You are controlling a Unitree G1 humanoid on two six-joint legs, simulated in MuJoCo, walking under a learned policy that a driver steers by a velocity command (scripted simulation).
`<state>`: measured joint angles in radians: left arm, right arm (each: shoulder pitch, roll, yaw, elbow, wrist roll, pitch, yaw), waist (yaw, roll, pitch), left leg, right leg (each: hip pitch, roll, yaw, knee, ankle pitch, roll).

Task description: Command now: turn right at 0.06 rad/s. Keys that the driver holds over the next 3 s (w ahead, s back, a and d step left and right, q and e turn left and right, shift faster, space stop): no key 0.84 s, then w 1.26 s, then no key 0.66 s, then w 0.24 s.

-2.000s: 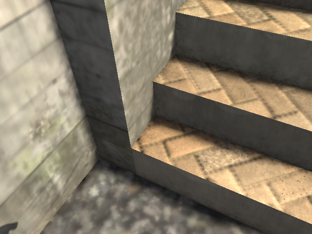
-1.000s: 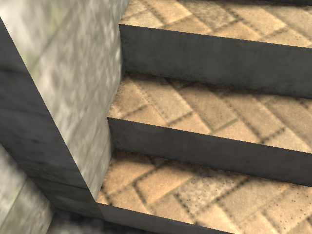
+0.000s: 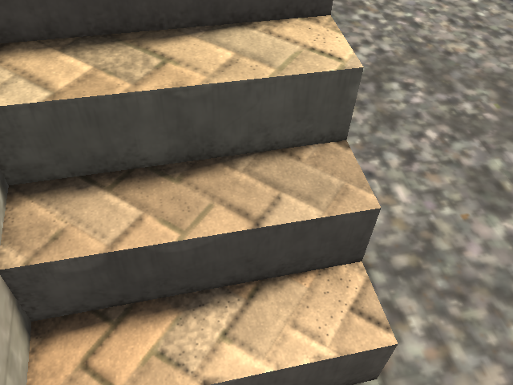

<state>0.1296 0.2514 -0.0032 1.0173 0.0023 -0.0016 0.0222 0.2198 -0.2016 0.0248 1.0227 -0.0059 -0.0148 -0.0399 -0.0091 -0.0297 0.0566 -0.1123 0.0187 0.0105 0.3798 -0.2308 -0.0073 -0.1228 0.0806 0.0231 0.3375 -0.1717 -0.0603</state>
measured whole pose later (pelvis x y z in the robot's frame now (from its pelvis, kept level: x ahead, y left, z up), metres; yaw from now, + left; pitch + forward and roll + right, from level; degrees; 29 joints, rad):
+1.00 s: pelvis +0.01 +0.01 +0.00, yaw +1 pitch +0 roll +0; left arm 0.25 0.22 0.00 1.17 0.00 -0.02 0.03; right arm 0.30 -0.17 0.04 1.13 -0.01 -0.04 -0.04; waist 0.00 -0.01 -0.01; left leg -0.14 0.00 -0.01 0.41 -0.26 0.01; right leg -0.15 0.07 0.02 0.37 -0.21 -0.06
